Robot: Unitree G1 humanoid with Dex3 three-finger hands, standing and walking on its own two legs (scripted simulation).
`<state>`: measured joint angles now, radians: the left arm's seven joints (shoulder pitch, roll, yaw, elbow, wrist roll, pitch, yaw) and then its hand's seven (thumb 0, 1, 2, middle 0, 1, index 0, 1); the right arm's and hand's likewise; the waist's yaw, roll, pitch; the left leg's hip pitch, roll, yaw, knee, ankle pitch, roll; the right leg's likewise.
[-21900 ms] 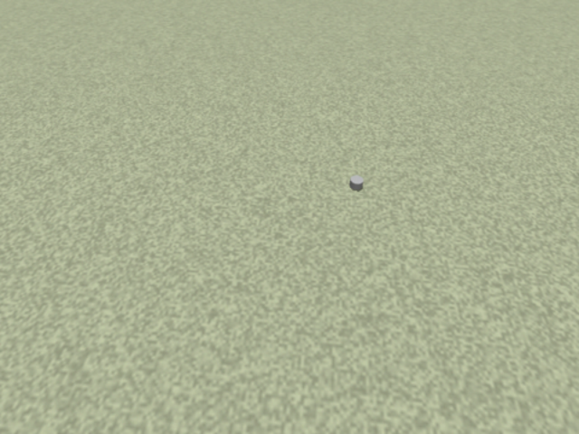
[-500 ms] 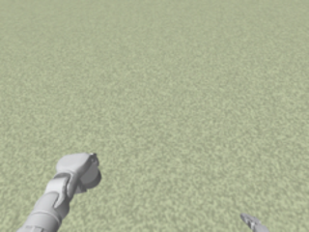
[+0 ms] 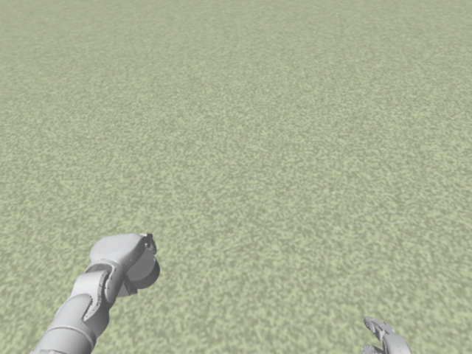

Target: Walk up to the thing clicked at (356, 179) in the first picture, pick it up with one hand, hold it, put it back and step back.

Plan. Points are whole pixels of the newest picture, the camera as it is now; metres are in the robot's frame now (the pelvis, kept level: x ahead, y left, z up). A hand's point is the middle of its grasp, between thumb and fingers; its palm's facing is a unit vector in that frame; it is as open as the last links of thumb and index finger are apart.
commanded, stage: hold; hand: left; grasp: from above
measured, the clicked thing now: (141, 268) +0.31 +0.21 -0.06
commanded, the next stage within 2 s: crouch in 0.54 s
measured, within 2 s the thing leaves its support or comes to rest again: neither
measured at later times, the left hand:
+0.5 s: hand (122, 268) +0.30 +0.23 -0.03, palm faces -0.41 -0.07 -0.91, open 9.4 cm
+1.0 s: hand (135, 292) +0.29 +0.23 -0.11, palm faces -0.48 -0.03 -0.88, open 9.3 cm
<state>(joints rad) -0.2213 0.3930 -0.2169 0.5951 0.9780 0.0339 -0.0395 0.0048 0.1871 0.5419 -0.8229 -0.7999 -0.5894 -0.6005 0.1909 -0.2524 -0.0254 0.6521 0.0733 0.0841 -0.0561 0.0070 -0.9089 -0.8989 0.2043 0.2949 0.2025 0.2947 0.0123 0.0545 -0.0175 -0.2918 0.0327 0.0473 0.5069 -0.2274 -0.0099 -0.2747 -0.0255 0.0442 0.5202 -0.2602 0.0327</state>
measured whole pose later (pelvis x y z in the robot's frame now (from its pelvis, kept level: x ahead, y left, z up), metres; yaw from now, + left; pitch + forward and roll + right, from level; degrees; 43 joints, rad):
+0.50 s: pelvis +0.01 +0.00 +0.00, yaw +0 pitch +1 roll +0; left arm -0.24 0.40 -0.21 0.62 0.98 0.04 -0.02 0.00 0.15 0.60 -0.80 -0.82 -0.58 -0.64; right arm 0.20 -0.25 -0.03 0.67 0.07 0.10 -0.06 0.01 -0.91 -0.90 0.20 0.30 0.20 0.29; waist 0.01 0.05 -0.02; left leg -0.27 0.03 0.05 0.48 -0.22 -0.01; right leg -0.25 -0.03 0.04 0.49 -0.25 0.04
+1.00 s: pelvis +0.00 +0.00 -0.02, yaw +1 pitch +8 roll +0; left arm -0.34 0.36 -0.21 0.92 1.09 -0.02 0.19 0.05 0.19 0.52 -0.78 -0.75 -0.61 -0.59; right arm 0.19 -0.25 -0.05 0.68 0.04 0.09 -0.02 0.00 -0.90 -0.90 0.21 0.30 0.20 0.30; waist -0.03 0.01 -0.03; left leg -0.54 0.03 0.02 0.69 -0.29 -0.01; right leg -0.50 -0.02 0.02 0.69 -0.32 0.03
